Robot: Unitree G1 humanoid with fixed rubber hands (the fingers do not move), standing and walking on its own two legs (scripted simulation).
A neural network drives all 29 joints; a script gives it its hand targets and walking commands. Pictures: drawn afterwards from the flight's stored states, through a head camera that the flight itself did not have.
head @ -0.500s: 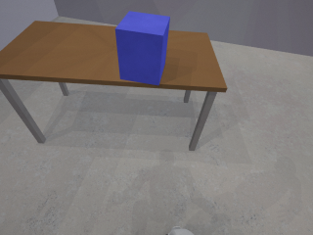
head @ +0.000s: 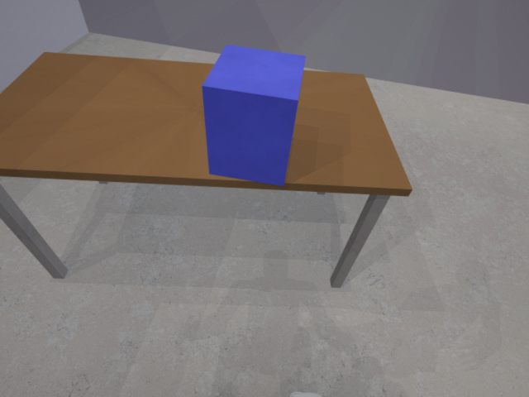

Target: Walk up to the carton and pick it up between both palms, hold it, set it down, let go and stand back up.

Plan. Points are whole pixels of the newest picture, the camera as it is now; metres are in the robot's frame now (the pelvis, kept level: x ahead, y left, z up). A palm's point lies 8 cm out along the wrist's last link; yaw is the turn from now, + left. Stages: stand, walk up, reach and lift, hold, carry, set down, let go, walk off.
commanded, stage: walk up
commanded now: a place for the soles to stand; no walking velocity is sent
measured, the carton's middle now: (255, 117) +0.76 +0.00 +0.01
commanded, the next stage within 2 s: none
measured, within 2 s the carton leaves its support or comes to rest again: neither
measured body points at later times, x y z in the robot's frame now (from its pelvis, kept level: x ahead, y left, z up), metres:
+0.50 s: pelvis +0.16 +0.02 -0.01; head +0.17 +0.04 +0.44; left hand +0.26 +0.32 -0.13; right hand +0.19 -0.30 -0.11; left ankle +0.17 +0.12 -0.73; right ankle +0.15 -0.12 -0.71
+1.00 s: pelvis +0.22 -0.01 -0.01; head +0.25 -0.01 +0.43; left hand +0.36 +0.28 -0.13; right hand +0.24 -0.32 -0.13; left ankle +0.22 +0.11 -0.73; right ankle +0.29 -0.12 -0.73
